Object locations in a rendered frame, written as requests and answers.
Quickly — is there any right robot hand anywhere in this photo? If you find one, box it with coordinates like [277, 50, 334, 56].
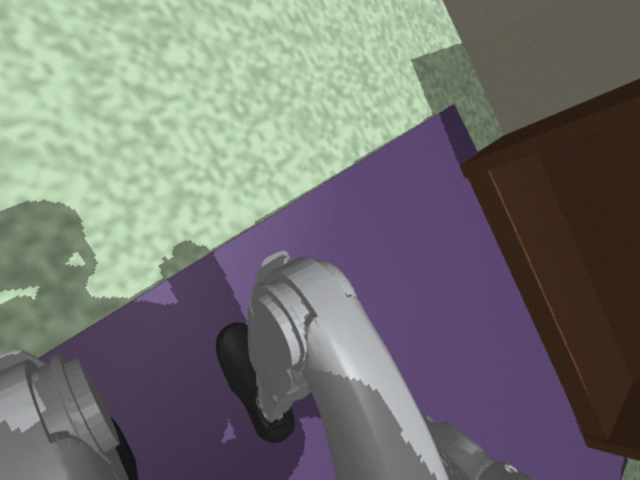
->
[421, 412, 496, 480]

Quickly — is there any left robot foot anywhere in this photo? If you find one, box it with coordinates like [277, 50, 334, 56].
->
[110, 416, 139, 480]

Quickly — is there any bookshelf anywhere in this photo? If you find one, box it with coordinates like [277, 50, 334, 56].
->
[460, 79, 640, 461]

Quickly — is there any right robot arm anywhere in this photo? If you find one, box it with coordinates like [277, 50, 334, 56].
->
[479, 461, 534, 480]

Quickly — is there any right robot foot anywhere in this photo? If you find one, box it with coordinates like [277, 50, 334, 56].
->
[216, 323, 295, 443]

